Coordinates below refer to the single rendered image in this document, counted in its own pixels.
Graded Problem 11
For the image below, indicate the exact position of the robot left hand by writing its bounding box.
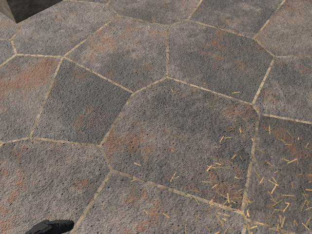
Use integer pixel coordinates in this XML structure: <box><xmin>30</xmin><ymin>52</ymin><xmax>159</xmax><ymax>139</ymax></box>
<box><xmin>25</xmin><ymin>219</ymin><xmax>74</xmax><ymax>234</ymax></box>

